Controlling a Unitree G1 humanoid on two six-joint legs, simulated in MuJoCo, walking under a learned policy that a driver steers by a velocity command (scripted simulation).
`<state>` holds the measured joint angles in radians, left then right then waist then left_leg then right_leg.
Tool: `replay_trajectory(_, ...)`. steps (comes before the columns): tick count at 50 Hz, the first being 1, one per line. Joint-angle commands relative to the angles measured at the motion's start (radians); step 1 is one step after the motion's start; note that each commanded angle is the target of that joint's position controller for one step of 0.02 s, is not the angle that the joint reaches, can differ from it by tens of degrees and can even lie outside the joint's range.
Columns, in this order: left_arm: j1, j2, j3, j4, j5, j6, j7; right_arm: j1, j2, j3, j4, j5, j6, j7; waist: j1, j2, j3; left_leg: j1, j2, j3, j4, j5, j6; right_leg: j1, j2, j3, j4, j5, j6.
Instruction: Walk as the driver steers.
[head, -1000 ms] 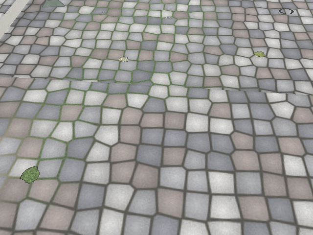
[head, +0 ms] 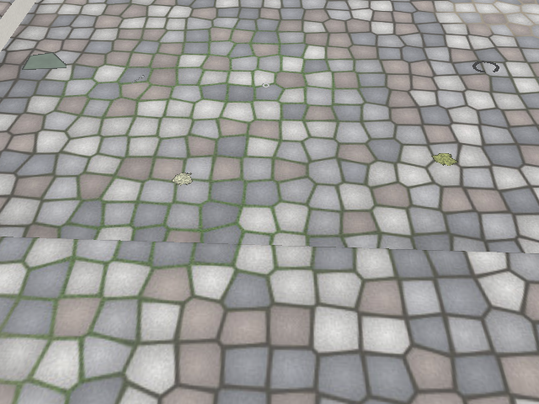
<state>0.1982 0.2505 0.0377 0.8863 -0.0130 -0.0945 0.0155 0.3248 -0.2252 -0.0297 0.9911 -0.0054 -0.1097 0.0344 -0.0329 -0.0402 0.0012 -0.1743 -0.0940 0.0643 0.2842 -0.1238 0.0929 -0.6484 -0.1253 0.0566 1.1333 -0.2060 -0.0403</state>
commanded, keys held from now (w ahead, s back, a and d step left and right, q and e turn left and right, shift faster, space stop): w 0.74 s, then w+e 0.26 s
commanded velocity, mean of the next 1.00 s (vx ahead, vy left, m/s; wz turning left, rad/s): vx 0.50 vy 0.00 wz -0.06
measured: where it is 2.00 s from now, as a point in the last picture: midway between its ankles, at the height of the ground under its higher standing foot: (330, 257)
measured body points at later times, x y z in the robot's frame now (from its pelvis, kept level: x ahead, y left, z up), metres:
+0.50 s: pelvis +0.27 -0.08 +0.00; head +0.29 -0.10 +0.45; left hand +0.31 +0.16 -0.13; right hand +0.36 -0.33 -0.14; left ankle +0.28 +0.08 -0.66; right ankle +0.29 -0.16 -0.74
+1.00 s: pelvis +0.57 -0.02 -0.01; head +0.58 -0.02 +0.44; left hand +0.57 +0.21 -0.15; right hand +0.67 -0.27 -0.13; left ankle +0.63 +0.06 -0.74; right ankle +0.43 -0.16 -0.65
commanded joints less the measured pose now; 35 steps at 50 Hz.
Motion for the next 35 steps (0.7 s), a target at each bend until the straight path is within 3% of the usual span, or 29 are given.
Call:
replay_trajectory(1, 0.033, 0.042, 0.012, -0.042, 0.012, 0.006, 0.006, -0.039, -0.133, -0.022, -0.056, 0.002, -0.016, -0.02, 0.047, 0.076, 0.053, -0.093, 0.284, -0.217, -0.203, 0.065, 0.172, -0.03, -0.043, 0.003, -0.145, 0.152, 0.027)
replay_trajectory(5, -0.125, 0.029, 0.006, -0.083, 0.004, -0.005, -0.005, 0.039, -0.16, -0.026, -0.039, 0.017, -0.004, -0.034, -0.01, 0.079, 0.054, -0.011, 0.267, -0.166, -0.186, 0.081, 0.127, -0.002, 0.001, -0.034, -0.424, 0.302, 0.036)
replay_trajectory(10, -0.25, 0.041, 0.002, -0.132, -0.01, -0.014, -0.035, 0.113, -0.169, -0.031, -0.005, 0.026, 0.016, -0.036, -0.049, 0.095, 0.081, 0.142, 0.325, -0.179, -0.117, 0.056, 0.113, -0.002, 0.031, -0.044, -0.574, 0.225, 0.018)
replay_trajectory(12, -0.234, 0.061, 0.008, -0.139, -0.01, -0.023, -0.046, 0.106, -0.181, -0.037, -0.003, 0.027, 0.027, -0.039, -0.025, 0.107, 0.071, 0.187, 0.35, -0.193, -0.064, 0.097, 0.098, 0.047, 0.046, -0.051, -0.616, 0.147, -0.01)
replay_trajectory(13, -0.187, 0.078, 0.016, -0.13, -0.009, -0.027, -0.048, 0.089, -0.189, -0.04, -0.006, 0.026, 0.032, -0.039, 0.007, 0.118, 0.047, 0.191, 0.348, -0.187, -0.012, 0.193, 0.086, 0.124, 0.067, -0.069, -0.636, 0.117, -0.026)
replay_trajectory(14, -0.078, 0.108, 0.035, -0.099, -0.007, -0.03, -0.046, 0.067, -0.184, -0.036, -0.013, 0.024, 0.037, -0.039, 0.067, 0.115, -0.014, 0.177, 0.31, -0.153, 0.115, 0.36, 0.065, 0.273, 0.1, -0.096, -0.659, 0.106, -0.048)
replay_trajectory(15, 0.116, 0.17, 0.063, -0.045, -0.004, -0.032, -0.038, 0.056, -0.149, -0.023, -0.027, 0.011, 0.038, -0.039, 0.144, 0.08, -0.141, 0.071, 0.248, -0.099, 0.355, 0.395, 0.033, 0.541, 0.062, -0.05, -0.64, 0.13, -0.092)
replay_trajectory(16, 0.276, 0.287, 0.09, -0.019, 0.017, -0.028, -0.034, 0.13, -0.056, 0.008, -0.056, 0.0, 0.023, -0.033, 0.151, -0.13, -0.307, -0.294, 0.115, -0.019, 0.762, 0.073, -0.037, 0.943, -0.197, 0.329, -0.659, 0.096, -0.224)
replay_trajectory(17, 0.311, 0.247, 0.08, -0.003, 0.012, -0.022, -0.04, 0.17, -0.03, 0.019, -0.04, 0.019, -0.004, -0.027, 0.141, -0.261, -0.394, -0.521, 0.031, -0.124, 0.975, -0.423, -0.051, 1.068, -0.295, 0.68, -0.819, -0.026, -0.309)
replay_trajectory(18, 0.236, 0.171, 0.055, -0.016, 0.006, -0.025, -0.042, 0.094, -0.145, -0.01, -0.054, 0.042, -0.021, -0.023, 0.133, -0.162, -0.262, -0.615, 0.1, -0.186, 1.066, -0.384, -0.029, 0.96, -0.261, 0.583, -0.834, -0.058, -0.256)
replay_trajectory(19, 0.142, 0.127, 0.041, -0.04, 0.005, -0.024, -0.042, 0.014, -0.165, -0.016, -0.078, 0.049, -0.026, -0.024, 0.108, -0.095, -0.165, -0.615, 0.155, -0.159, 1.05, -0.289, -0.016, 0.817, -0.222, 0.424, -0.845, 0.006, -0.216)
replay_trajectory(20, 0.16, 0.008, 0.004, 0.006, 0.103, -0.032, -0.017, 0.012, -0.088, 0.007, -0.05, -0.103, -0.028, -0.017, 0.099, -0.035, -0.028, -0.578, 0.177, -0.192, 0.967, -0.203, 0.003, 0.673, -0.156, 0.333, -0.93, -0.083, -0.227)
replay_trajectory(21, 0.127, -0.008, 0.0, -0.001, 0.1, -0.032, -0.007, -0.006, -0.027, 0.019, -0.066, -0.116, -0.02, -0.011, 0.064, -0.041, 0.017, -0.565, 0.199, -0.182, 0.911, -0.136, 0.005, 0.609, -0.133, 0.268, -0.961, -0.046, -0.217)
replay_trajectory(22, 0.098, -0.007, -0.001, -0.011, 0.092, -0.027, -0.004, -0.016, -0.015, 0.024, -0.071, -0.105, -0.011, 0.0, 0.039, -0.036, 0.005, -0.522, 0.209, -0.169, 0.868, -0.108, 0.003, 0.569, -0.118, 0.223, -0.981, -0.004, -0.213)
replay_trajectory(23, 0.097, -0.002, 0.002, -0.012, 0.085, -0.03, -0.008, -0.015, -0.024, 0.02, -0.064, -0.08, -0.006, 0.012, 0.03, -0.028, -0.001, -0.507, 0.21, -0.159, 0.84, -0.084, 0.0, 0.548, -0.105, 0.183, -0.998, 0.026, -0.217)
replay_trajectory(24, 0.123, 0.008, 0.004, -0.003, 0.086, -0.035, -0.015, -0.025, -0.043, 0.015, -0.061, -0.065, -0.002, 0.023, 0.034, -0.024, 0.005, -0.527, 0.209, -0.147, 0.817, -0.047, -0.007, 0.547, -0.098, 0.158, -1.011, 0.058, -0.222)
replay_trajectory(26, 0.181, 0.009, 0.001, 0.018, 0.102, -0.041, -0.029, -0.091, -0.037, 0.018, -0.078, -0.072, 0.007, 0.031, 0.045, -0.02, 0.027, -0.612, 0.212, -0.131, 0.733, 0.065, -0.024, 0.565, -0.096, 0.116, -1.019, 0.161, -0.236)
replay_trajectory(28, 0.215, 0.012, -0.004, 0.034, 0.108, -0.043, -0.046, -0.164, -0.023, 0.023, -0.104, -0.072, 0.02, 0.031, 0.05, -0.007, 0.032, -0.61, 0.213, -0.101, 0.604, 0.197, -0.041, 0.537, -0.082, 0.058, -1.008, 0.279, -0.245)
replay_trajectory(31, 0.271, 0.009, -0.012, 0.071, 0.095, -0.039, -0.074, -0.247, -0.001, 0.03, -0.14, -0.07, 0.041, 0.037, 0.059, -0.029, 0.045, -0.482, 0.178, -0.052, 0.449, 0.323, -0.047, 0.447, -0.059, -0.006, -1.0, 0.379, -0.242)
replay_trajectory(35, 0.352, 0.023, -0.013, 0.128, 0.093, -0.038, -0.087, -0.33, -0.035, 0.015, -0.18, -0.059, 0.059, 0.029, 0.071, -0.025, 0.08, -0.539, 0.164, -0.081, 0.325, 0.293, -0.035, 0.64, -0.116, 0.021, -0.991, 0.409, -0.234)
